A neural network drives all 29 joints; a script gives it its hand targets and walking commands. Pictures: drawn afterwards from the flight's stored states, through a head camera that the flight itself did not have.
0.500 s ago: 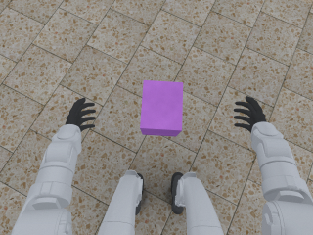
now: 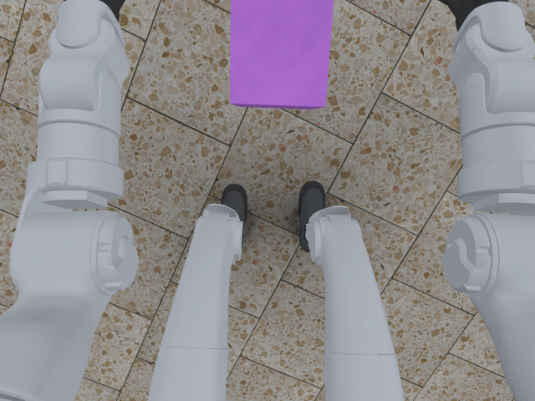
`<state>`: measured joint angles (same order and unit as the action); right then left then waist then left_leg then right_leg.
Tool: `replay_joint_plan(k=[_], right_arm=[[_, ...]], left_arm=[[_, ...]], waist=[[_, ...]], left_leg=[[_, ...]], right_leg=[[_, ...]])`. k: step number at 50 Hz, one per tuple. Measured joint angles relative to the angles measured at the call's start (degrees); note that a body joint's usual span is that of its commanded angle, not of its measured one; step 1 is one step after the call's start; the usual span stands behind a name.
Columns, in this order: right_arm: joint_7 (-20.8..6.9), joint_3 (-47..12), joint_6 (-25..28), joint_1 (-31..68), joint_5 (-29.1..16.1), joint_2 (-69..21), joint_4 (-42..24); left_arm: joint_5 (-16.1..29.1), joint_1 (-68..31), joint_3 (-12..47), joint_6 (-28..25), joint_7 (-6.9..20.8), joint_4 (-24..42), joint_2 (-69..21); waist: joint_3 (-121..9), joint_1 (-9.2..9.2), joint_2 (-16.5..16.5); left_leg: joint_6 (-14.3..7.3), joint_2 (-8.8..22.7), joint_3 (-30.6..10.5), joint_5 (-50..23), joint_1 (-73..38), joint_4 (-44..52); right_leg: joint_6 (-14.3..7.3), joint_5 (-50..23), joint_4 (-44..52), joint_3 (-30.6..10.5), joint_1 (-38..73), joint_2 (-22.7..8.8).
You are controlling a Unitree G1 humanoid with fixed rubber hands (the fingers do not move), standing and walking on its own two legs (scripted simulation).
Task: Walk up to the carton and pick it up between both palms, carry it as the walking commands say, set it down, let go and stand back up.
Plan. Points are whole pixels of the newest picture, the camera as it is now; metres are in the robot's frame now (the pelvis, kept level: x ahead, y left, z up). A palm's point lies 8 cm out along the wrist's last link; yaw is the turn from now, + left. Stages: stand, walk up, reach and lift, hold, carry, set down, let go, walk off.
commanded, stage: reach and lift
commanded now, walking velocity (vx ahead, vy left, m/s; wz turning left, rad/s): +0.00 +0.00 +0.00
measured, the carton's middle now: (278, 53) +0.55 +0.01 -0.56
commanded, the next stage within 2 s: none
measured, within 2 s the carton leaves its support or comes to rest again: neither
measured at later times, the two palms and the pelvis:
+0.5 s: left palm (143, 1) +0.54 +0.18 -0.22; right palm (433, 6) +0.55 -0.17 -0.22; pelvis -0.02 -0.01 -0.07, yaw +1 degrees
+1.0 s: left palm (180, 37) +0.53 +0.18 -0.38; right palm (390, 38) +0.54 -0.18 -0.38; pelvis -0.03 -0.01 -0.22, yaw +1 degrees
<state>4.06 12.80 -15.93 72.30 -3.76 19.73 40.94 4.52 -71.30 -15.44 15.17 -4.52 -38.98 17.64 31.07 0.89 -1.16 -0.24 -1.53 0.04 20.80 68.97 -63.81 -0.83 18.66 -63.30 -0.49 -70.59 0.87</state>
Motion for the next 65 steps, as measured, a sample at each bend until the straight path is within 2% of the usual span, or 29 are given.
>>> replay_joint_plan(k=[4,10,14,17,25,34,39,44,51,65], right_arm=[[0.9,-1.2,-1.7,2.1,-2.3,0.8,-3.1],[2.1,-1.5,-2.8,2.8,-1.4,-1.0,-5.4],[1.7,-0.4,-1.9,4.5,-0.8,-0.9,-2.1],[1.5,0.5,-0.9,7.1,0.2,-0.4,2.9],[2.5,0.5,0.2,13.0,0.1,-0.1,10.0],[5.0,-2.8,-2.5,13.9,-4.2,2.2,7.2],[5.7,-4.5,-4.2,12.4,-6.5,2.6,3.5],[5.8,-5.6,-4.8,12.7,-7.3,3.1,3.0],[5.1,-6.8,-3.1,15.4,-8.4,3.7,7.8],[3.9,-7.6,4.5,15.4,-8.8,2.8,16.6]], left_arm=[[3.3,-1.1,1.8,1.7,-1.1,3.7,0.9],[1.7,-1.6,1.1,2.3,-0.6,5.6,1.4],[0.9,-3.8,0.9,1.9,-0.7,2.8,0.7],[-0.1,-7.0,0.7,1.1,-0.7,-2.0,0.2],[-0.5,-14.3,0.9,-0.4,-1.2,-11.2,1.4],[4.4,-14.5,4.6,2.6,-3.9,-7.1,3.5],[6.6,-12.3,5.8,4.4,-4.5,-3.0,4.7],[7.6,-12.4,6.5,5.0,-4.3,-3.0,5.2],[7.7,-14.6,7.0,3.1,-4.0,-6.7,4.9],[9.0,-15.1,8.9,-3.9,-3.8,-14.9,3.0]], waist=[[-0.5,-0.18,0.7],[-0.9,-1.54,-0.9],[-1.0,-1.1,-0.3],[-1.1,-0.72,-0.1],[-1.1,-0.77,-0.1],[-0.9,-0.31,-0.1],[-0.8,-0.66,-0.5],[-0.8,-0.87,-0.8],[-0.9,-0.78,-1.0],[-0.9,-0.83,-0.4]], left_leg=[[0.4,-0.2,-0.9,0.2,4.5,-1.6],[0.8,-1.2,-1.2,-0.1,6.3,-1.3],[1.2,-1.2,-2.0,-0.1,7.3,-2.6],[1.3,-1.3,-2.2,0.4,8.7,-4.8],[1.9,-1.5,-2.6,3.9,17.7,-17.3],[2.4,-1.5,-2.1,8.4,30.0,-32.4],[2.6,-1.5,-1.8,10.1,35.0,-38.4],[2.7,-1.5,-1.4,11.3,39.1,-43.3],[2.8,-1.4,-1.2,12.8,43.9,-49.5],[2.4,-1.8,-0.6,15.7,52.5,-61.0]], right_leg=[[0.1,0.1,-1.3,-0.4,-4.3,0.7],[0.7,0.5,-2.3,-2.1,-6.5,1.0],[0.7,0.3,-2.9,-1.9,-7.1,1.5],[0.6,0.8,-5.1,-1.6,-8.5,1.6],[0.4,4.1,-17.2,-0.7,-17.3,1.9],[0.2,8.1,-32.3,-0.4,-30.1,2.5],[0.2,9.6,-38.3,-0.5,-35.4,2.8],[0.3,10.6,-43.3,-0.5,-39.8,3.0],[0.3,11.7,-49.4,-0.2,-44.8,3.2],[0.8,14.6,-60.7,0.1,-53.2,2.7]])
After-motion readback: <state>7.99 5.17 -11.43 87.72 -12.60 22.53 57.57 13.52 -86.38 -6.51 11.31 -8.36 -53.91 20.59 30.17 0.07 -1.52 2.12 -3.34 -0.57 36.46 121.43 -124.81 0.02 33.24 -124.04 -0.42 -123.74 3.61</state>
